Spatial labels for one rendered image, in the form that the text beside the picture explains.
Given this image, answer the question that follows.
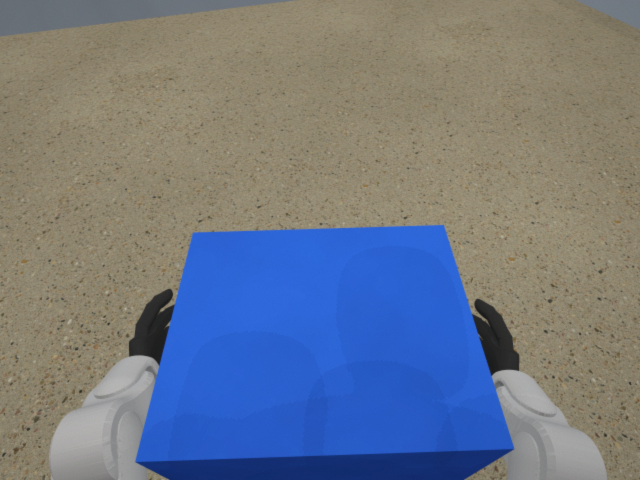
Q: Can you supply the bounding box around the carton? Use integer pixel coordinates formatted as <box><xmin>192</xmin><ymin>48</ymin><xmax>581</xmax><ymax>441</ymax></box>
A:
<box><xmin>135</xmin><ymin>225</ymin><xmax>514</xmax><ymax>480</ymax></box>

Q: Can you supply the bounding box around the robot right hand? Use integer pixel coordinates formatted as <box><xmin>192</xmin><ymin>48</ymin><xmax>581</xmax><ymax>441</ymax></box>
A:
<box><xmin>472</xmin><ymin>299</ymin><xmax>519</xmax><ymax>376</ymax></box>

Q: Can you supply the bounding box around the robot right forearm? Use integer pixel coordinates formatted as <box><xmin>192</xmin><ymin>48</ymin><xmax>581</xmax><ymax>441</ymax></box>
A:
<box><xmin>492</xmin><ymin>370</ymin><xmax>607</xmax><ymax>480</ymax></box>

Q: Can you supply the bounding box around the robot left forearm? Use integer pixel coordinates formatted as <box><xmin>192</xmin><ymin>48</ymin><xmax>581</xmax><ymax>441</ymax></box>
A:
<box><xmin>49</xmin><ymin>355</ymin><xmax>159</xmax><ymax>480</ymax></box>

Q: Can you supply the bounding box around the robot left hand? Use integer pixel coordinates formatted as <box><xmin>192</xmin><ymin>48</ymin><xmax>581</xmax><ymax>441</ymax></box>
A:
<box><xmin>129</xmin><ymin>289</ymin><xmax>175</xmax><ymax>365</ymax></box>

